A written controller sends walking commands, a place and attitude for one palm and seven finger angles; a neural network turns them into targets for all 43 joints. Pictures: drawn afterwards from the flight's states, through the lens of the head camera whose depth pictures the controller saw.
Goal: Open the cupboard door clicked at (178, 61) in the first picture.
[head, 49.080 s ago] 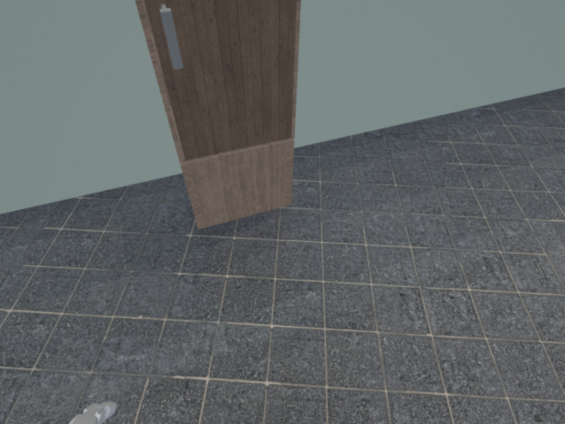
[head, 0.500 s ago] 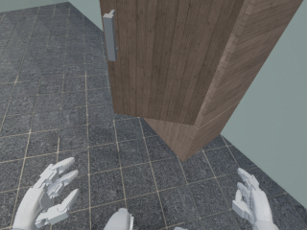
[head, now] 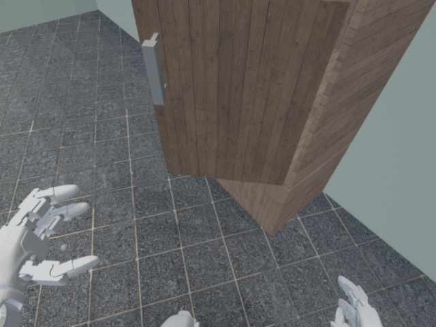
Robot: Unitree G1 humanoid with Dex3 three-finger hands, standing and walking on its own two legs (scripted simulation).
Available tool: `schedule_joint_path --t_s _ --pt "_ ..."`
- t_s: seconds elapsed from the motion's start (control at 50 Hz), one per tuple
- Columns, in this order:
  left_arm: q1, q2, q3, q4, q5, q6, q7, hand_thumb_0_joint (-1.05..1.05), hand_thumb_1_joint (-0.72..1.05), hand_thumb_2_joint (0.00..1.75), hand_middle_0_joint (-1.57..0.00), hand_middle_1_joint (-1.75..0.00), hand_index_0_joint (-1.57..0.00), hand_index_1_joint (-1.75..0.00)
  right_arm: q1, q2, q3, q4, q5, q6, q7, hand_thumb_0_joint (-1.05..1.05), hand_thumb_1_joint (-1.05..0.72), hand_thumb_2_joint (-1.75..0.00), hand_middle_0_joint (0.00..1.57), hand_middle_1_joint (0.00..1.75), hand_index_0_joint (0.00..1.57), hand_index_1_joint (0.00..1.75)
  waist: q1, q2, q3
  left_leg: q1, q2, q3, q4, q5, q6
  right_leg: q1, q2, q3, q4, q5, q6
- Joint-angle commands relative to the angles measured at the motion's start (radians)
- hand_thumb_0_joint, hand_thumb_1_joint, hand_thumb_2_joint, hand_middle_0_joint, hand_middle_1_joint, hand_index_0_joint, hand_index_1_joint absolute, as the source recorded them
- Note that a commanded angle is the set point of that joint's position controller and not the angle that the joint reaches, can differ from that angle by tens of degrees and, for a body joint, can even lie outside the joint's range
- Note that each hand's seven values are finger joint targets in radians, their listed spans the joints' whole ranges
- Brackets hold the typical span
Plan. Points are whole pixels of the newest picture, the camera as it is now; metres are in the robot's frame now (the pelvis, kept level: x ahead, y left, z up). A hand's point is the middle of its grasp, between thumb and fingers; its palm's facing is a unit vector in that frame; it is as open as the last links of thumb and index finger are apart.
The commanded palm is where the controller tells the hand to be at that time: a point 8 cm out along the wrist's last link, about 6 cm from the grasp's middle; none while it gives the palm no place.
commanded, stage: raise the hand with hooked fingers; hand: left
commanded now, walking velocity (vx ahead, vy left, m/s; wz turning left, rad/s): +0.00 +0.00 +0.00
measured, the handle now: (157, 69) +0.62 +0.19 +0.14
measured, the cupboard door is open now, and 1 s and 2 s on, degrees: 44 44 44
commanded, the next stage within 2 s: move the hooked fingers beside the handle in 1.16 s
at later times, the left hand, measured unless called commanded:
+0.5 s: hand (42, 215) +0.25 +0.28 +0.12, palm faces -0.02 -1.00 -0.04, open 13.9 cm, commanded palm +0.22 +0.33 +0.15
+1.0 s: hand (51, 187) +0.28 +0.27 +0.15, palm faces +0.00 -1.00 -0.04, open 14.0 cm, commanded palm +0.25 +0.31 +0.16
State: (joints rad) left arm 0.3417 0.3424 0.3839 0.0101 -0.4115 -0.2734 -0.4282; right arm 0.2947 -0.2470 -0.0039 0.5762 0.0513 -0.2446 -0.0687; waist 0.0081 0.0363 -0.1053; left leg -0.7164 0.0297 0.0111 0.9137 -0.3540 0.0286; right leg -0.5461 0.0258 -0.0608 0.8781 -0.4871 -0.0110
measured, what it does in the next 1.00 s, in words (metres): stands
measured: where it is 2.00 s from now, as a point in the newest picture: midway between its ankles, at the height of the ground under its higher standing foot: outside the picture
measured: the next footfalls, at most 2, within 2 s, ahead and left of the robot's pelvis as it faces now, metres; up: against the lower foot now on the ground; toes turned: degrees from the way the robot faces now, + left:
none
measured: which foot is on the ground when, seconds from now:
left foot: down 0.00-1.00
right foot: down 0.00-1.00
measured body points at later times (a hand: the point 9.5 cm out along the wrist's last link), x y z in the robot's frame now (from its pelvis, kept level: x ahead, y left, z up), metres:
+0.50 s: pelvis -0.02 +0.01 +0.02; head -0.01 +0.02 +0.47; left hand +0.24 +0.33 +0.13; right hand +0.17 -0.21 -0.04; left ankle +0.06 +0.10 -0.69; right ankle -0.03 -0.11 -0.69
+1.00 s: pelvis +0.00 -0.01 +0.03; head +0.00 -0.01 +0.48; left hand +0.27 +0.32 +0.16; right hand +0.17 -0.25 -0.04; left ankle +0.06 +0.10 -0.69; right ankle -0.03 -0.12 -0.69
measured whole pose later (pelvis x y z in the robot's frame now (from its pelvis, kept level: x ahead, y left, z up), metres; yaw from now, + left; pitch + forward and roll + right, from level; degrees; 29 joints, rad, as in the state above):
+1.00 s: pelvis +0.00 -0.01 +0.03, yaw +1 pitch +2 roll -2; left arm -0.08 0.46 0.43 0.31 -0.37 -0.08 -0.52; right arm 0.28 -0.28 0.05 0.58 0.07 -0.22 -0.11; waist 0.02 0.03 -0.03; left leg -0.46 0.02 0.00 0.67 -0.24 0.02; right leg -0.30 0.03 -0.06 0.64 -0.37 -0.02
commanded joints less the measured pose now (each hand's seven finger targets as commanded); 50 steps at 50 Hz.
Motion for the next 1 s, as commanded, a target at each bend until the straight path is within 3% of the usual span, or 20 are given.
schedule_joint_path --t_s 0.0,0.08,0.1,0.16,0.26,0.34,0.38,0.42,0.5,0.58,0.62,0.66,0.68,0.72,0.76,0.82,0.9,0.96,0.98 --pt "-0.144 0.188 0.013 -0.121 0.007 -0.003 -0.057 0.00 -0.22 0.42 -0.28 -1.02 -0.28 -1.02 -0.070 -0.169 -0.044 -0.170 0.010 -0.059 -0.014 0.00 -0.90 -0.90 0.20 0.30 0.20 0.30 -0.020 0.002 -0.122 0.275 -0.018 -0.061 -0.132 0.153 0.013 -0.075 0.015 0.019 -0.167 0.232 0.010" --pt "-0.260 0.298 0.104 -0.263 0.002 -0.038 -0.040 0.00 -0.31 0.38 -0.29 -1.08 -0.29 -1.08 -0.079 -0.160 -0.034 -0.180 0.009 -0.070 -0.032 0.00 -0.90 -0.90 0.20 0.30 0.20 0.30 0.004 0.093 -0.250 0.406 -0.009 -0.075 -0.178 0.182 0.012 -0.020 0.016 0.006 -0.174 0.220 -0.009" --pt "-0.287 0.335 0.140 -0.291 -0.002 -0.049 -0.020 0.00 -0.34 0.37 -0.29 -1.10 -0.29 -1.10 -0.081 -0.160 -0.028 -0.173 0.004 -0.070 -0.032 0.00 -0.90 -0.90 0.20 0.30 0.20 0.30 0.017 0.125 -0.246 0.416 -0.008 -0.082 -0.186 0.191 0.005 0.000 0.021 0.002 -0.172 0.221 -0.019" --pt "-0.282 0.284 0.120 -0.243 -0.009 -0.050 0.008 0.00 -0.41 0.34 -0.29 -1.14 -0.29 -1.14 -0.089 -0.150 -0.015 -0.165 0.008 -0.063 -0.031 0.00 -0.90 -0.90 0.20 0.30 0.20 0.30 0.006 0.142 -0.176 0.432 0.000 -0.100 -0.231 0.134 -0.005 -0.015 0.023 -0.018 -0.193 0.190 -0.019" --pt "-0.327 0.262 0.078 -0.005 -0.003 0.099 -0.041 0.00 -0.50 0.30 -0.30 -1.20 -0.30 -1.20 -0.098 -0.167 -0.010 -0.170 0.024 -0.033 -0.038 0.00 -0.90 -0.90 0.20 0.30 0.20 0.30 0.003 0.083 -0.061 0.382 -0.004 -0.097 -0.290 0.042 -0.007 -0.003 0.021 -0.019 -0.256 0.167 -0.009" --pt "-0.459 0.286 0.050 0.035 0.007 0.183 -0.085 0.00 -0.50 0.30 -0.30 -1.20 -0.30 -1.20 -0.111 -0.174 0.000 -0.192 0.031 -0.022 -0.045 0.00 -0.90 -0.90 0.20 0.30 0.20 0.30 0.001 0.056 -0.057 0.394 -0.012 -0.099 -0.315 0.011 -0.002 0.021 0.021 -0.012 -0.288 0.146 -0.008" --pt "-0.539 0.318 0.071 -0.013 0.009 0.167 -0.083 0.00 -0.50 0.30 -0.30 -1.20 -0.30 -1.20 -0.118 -0.172 0.001 -0.196 0.026 -0.025 -0.049 0.00 -0.90 -0.90 0.20 0.30 0.20 0.30 -0.002 0.053 -0.098 0.432 -0.012 -0.104 -0.319 0.005 0.002 0.028 0.022 -0.008 -0.295 0.135 -0.009" --pt "-0.618 0.362 0.105 -0.082 0.009 0.127 -0.067 0.00 -0.50 0.30 -0.30 -1.20 -0.30 -1.20 -0.123 -0.168 0.008 -0.193 0.021 -0.032 -0.051 0.00 -0.90 -0.90 0.20 0.30 0.20 0.30 0.003 0.094 -0.143 0.487 -0.011 -0.112 -0.332 0.010 -0.003 0.051 0.026 -0.007 -0.296 0.135 -0.017" --pt "-0.657 0.423 0.166 -0.051 0.017 0.087 -0.043 0.00 -0.50 0.30 -0.30 -1.20 -0.30 -1.20 -0.117 -0.169 0.015 -0.165 0.014 -0.038 -0.056 0.00 -0.90 -0.90 0.20 0.30 0.20 0.30 0.011 0.111 -0.137 0.510 -0.009 -0.126 -0.362 -0.013 -0.010 0.080 0.028 -0.007 -0.315 0.131 -0.024" --pt "-0.668 0.398 0.136 0.090 0.025 0.145 -0.072 0.00 -0.50 0.30 -0.30 -1.20 -0.30 -1.20 -0.118 -0.170 0.018 -0.152 0.025 -0.030 -0.063 0.00 -0.90 -0.90 0.20 0.30 0.20 0.30 0.004 0.120 -0.064 0.475 -0.014 -0.112 -0.384 -0.039 -0.008 0.078 0.018 -0.006 -0.344 0.127 -0.016" --pt "-0.684 0.398 0.118 0.151 0.025 0.188 -0.094 0.00 -0.50 0.30 -0.30 -1.20 -0.30 -1.20 -0.114 -0.172 0.017 -0.155 0.031 -0.027 -0.065 0.00 -0.90 -0.90 0.20 0.30 0.20 0.30 0.003 0.081 -0.052 0.459 -0.020 -0.101 -0.383 -0.030 -0.003 0.088 0.016 0.000 -0.365 0.126 -0.012" --pt "-0.699 0.393 0.097 0.174 0.029 0.217 -0.114 0.00 -0.50 0.30 -0.30 -1.20 -0.30 -1.20 -0.112 -0.175 0.016 -0.161 0.032 -0.025 -0.065 0.00 -0.90 -0.90 0.20 0.30 0.20 0.30 0.006 0.089 -0.066 0.466 -0.025 -0.096 -0.377 -0.005 -0.001 0.092 0.015 0.003 -0.368 0.139 -0.012" --pt "-0.683 0.375 0.084 0.183 0.025 0.222 -0.123 0.00 -0.50 0.30 -0.30 -1.20 -0.30 -1.20 -0.107 -0.174 0.015 -0.164 0.033 -0.025 -0.062 0.00 -0.90 -0.90 0.20 0.30 0.20 0.30 0.002 0.049 -0.070 0.469 -0.025 -0.096 -0.372 0.017 0.002 0.093 0.015 0.003 -0.371 0.152 -0.011" --pt "-0.656 0.374 0.090 0.189 0.015 0.218 -0.134 0.00 -0.50 0.30 -0.30 -1.20 -0.30 -1.20 -0.106 -0.177 0.010 -0.169 0.031 -0.026 -0.055 0.00 -0.90 -0.90 0.20 0.30 0.20 0.30 0.008 0.010 -0.086 0.464 -0.030 -0.079 -0.348 0.073 0.007 0.105 0.016 0.014 -0.377 0.175 -0.009" --pt "-0.675 0.393 0.110 0.138 0.007 0.192 -0.135 0.00 -0.50 0.30 -0.30 -1.20 -0.30 -1.20 -0.107 -0.178 0.005 -0.172 0.029 -0.028 -0.050 0.00 -0.90 -0.90 0.20 0.30 0.20 0.30 0.009 0.014 -0.120 0.490 -0.030 -0.074 -0.336 0.111 0.009 0.110 0.017 0.016 -0.370 0.201 -0.009" --pt "-0.703 0.442 0.163 0.055 0.003 0.142 -0.113 0.00 -0.50 0.30 -0.30 -1.20 -0.30 -1.20 -0.109 -0.174 0.004 -0.171 0.023 -0.037 -0.044 0.00 -0.90 -0.90 0.20 0.30 0.20 0.30 0.019 0.065 -0.173 0.527 -0.031 -0.064 -0.324 0.174 0.008 0.138 0.020 0.021 -0.361 0.250 -0.013" --pt "-0.694 0.455 0.193 0.067 0.007 0.118 -0.084 0.00 -0.50 0.30 -0.30 -1.20 -0.30 -1.20 -0.099 -0.171 0.003 -0.152 0.019 -0.035 -0.047 0.00 -0.90 -0.90 0.20 0.30 0.20 0.30 0.021 0.063 -0.145 0.516 -0.032 -0.055 -0.325 0.186 0.009 0.150 0.018 0.026 -0.363 0.272 -0.012" --pt "-0.697 0.409 0.151 0.098 0.018 0.132 -0.089 0.00 -0.50 0.30 -0.30 -1.20 -0.30 -1.20 -0.101 -0.169 0.001 -0.147 0.024 -0.030 -0.051 0.00 -0.90 -0.90 0.20 0.30 0.20 0.30 0.010 0.113 -0.122 0.522 -0.032 -0.048 -0.327 0.184 0.008 0.125 0.012 0.027 -0.366 0.287 -0.006" --pt "-0.702 0.404 0.141 0.109 0.020 0.142 -0.090 0.00 -0.50 0.30 -0.30 -1.20 -0.30 -1.20 -0.099 -0.169 0.003 -0.149 0.025 -0.026 -0.052 0.00 -0.90 -0.90 0.20 0.30 0.20 0.30 0.008 0.103 -0.110 0.515 -0.032 -0.050 -0.332 0.171 0.007 0.122 0.013 0.023 -0.369 0.274 -0.005"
